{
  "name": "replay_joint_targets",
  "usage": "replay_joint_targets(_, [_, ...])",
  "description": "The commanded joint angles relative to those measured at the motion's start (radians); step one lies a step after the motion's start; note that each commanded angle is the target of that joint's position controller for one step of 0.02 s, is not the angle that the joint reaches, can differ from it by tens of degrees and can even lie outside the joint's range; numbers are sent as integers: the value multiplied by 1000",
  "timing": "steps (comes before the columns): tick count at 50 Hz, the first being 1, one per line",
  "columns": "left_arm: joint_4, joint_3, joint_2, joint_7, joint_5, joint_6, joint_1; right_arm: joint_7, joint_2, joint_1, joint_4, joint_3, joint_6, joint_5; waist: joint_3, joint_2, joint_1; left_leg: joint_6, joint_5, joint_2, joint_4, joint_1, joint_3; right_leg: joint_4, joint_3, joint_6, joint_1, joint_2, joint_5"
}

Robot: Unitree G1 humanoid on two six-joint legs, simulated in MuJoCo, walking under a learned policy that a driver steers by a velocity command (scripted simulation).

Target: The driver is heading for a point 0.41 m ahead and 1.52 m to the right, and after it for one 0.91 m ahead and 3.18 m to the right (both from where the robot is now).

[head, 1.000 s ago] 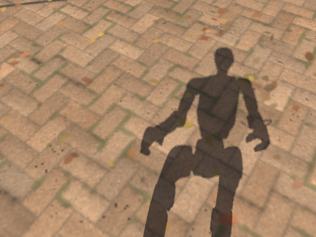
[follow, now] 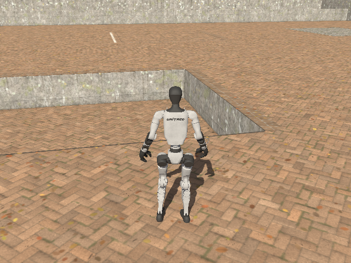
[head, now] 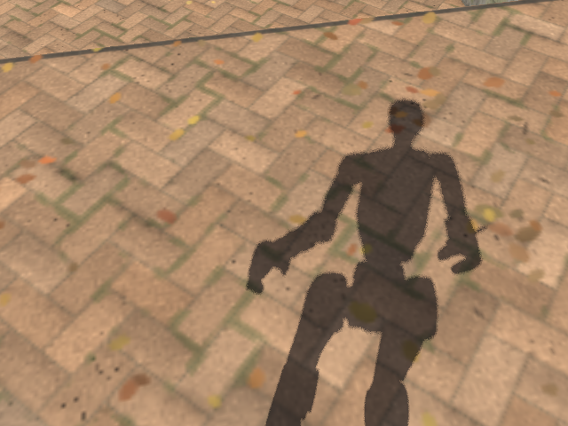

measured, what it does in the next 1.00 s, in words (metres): steps on the spot, turning right: left foot, then right foot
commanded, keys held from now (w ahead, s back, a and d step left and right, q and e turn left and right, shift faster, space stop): e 0.96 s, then w+e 0.04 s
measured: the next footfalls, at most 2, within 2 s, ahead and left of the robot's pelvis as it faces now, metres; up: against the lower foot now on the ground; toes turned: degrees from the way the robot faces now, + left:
left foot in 0.04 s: +0.09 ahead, +0.13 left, +0.00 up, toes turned -7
right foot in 0.46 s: +0.02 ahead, -0.12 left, +0.00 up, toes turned -19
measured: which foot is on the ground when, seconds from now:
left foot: up 0.00-0.02, down 0.04-0.46, up 0.48-0.92, down 0.94-1.00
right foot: down 0.00-0.04, up 0.06-0.44, down 0.46-0.94, up 0.96-1.00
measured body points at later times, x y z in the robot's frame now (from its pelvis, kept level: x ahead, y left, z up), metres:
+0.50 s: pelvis +0.01 -0.01 -0.01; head +0.05 -0.04 +0.44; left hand +0.26 +0.20 -0.09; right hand +0.07 -0.33 -0.11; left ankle +0.04 +0.14 -0.71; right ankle -0.02 -0.11 -0.74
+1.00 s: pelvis +0.03 +0.00 +0.00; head +0.06 -0.01 +0.45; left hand +0.33 +0.14 -0.09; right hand +0.02 -0.33 -0.08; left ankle +0.11 +0.09 -0.74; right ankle -0.03 -0.10 -0.72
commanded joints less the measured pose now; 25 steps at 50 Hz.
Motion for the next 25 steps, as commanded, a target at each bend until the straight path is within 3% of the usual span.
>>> replay_joint_targets(1, [-89,34,147,8,-11,2,-67,9,-92,70,-55,-39,-32,7,-142,-152,-64,25,119,-25,-243,181,40,-63,282,-129,90,-205,136])
replay_joint_targets(2, [-93,25,114,11,-10,3,-45,7,-130,87,-53,-51,-35,0,-151,-120,-61,57,180,60,-307,281,-10,-1,259,-80,36,-165,34])
replay_joint_targets(3, [-96,6,45,6,7,0,6,-4,-199,76,-75,-65,-26,-20,-173,92,-22,148,326,292,-332,372,-205,221,124,-16,-72,-66,-263])
replay_joint_targets(4, [-131,20,86,4,3,-14,-8,5,-227,56,-66,-74,-17,-60,-122,322,-8,300,470,422,-364,330,-416,406,-29,28,-251,24,-471])
replay_joint_targets(5, [-105,44,162,4,9,-18,20,6,-172,38,-86,-61,-18,-53,-122,223,-17,337,471,425,-354,324,-383,589,-14,61,-262,-44,-446])
replay_joint_targets(6, [-82,56,180,4,-2,-10,33,4,-127,5,-90,-48,-18,-40,-106,156,-10,300,464,363,-334,310,-270,662,-24,81,-267,-55,-383])
replay_joint_targets(7, [-60,56,158,10,-4,6,53,2,-112,-23,-97,-44,-16,-27,-97,118,-2,264,445,306,-319,309,-182,706,-40,106,-267,-66,-333])
replay_joint_targets(8, [-64,52,138,11,-2,17,51,-1,-107,-38,-94,-42,-14,-15,-81,121,-8,259,469,287,-314,308,-133,736,-51,125,-285,-74,-286])
replay_joint_targets(10, [-89,38,92,4,-9,24,15,-6,-112,-23,-84,-44,-6,-20,-71,145,-27,261,500,250,-323,307,-44,687,-102,147,-276,-84,-234])
replay_joint_targets(12, [-123,29,71,-2,-9,22,-38,-12,-125,9,-70,-53,4,-22,-89,172,-60,281,515,270,-319,369,-24,595,-124,158,-280,-102,-227])
replay_joint_targets(15, [-153,17,52,-18,-3,21,-67,-11,-159,4,-62,-69,13,-15,-121,184,-74,291,519,300,-308,374,15,442,-158,144,-184,-131,-240])
replay_joint_targets(19, [-170,26,75,-34,-4,30,-52,5,-182,-12,-47,-81,13,6,-122,205,-69,282,492,328,-284,347,47,257,-219,100,-60,-119,-212])
replay_joint_targets(21, [-161,33,71,-42,-4,33,1,7,-181,-36,-39,-83,12,27,-122,194,-30,237,451,319,-217,317,82,68,-252,53,45,-98,-88])
replay_joint_targets(22, [-145,42,82,-38,-2,32,46,8,-157,-11,-23,-78,9,32,-128,163,-14,186,378,289,-147,263,125,-42,-246,21,151,-74,8])
replay_joint_targets(23, [-145,63,148,-27,-2,27,85,12,-114,36,-11,-68,6,11,-140,5,-19,93,186,221,32,99,216,-98,-85,-30,322,-167,261])
replay_joint_targets(24, [-172,85,275,-11,10,20,88,16,-45,16,-67,-38,6,-50,-136,-331,-49,-12,-384,77,346,-218,251,-72,298,-200,450,-450,679])
replay_joint_targets(25, [-179,73,241,-23,51,-5,116,5,-101,-87,-85,-53,2,-27,-206,-241,51,-12,-414,36,503,-256,79,-117,366,-338,372,-508,593])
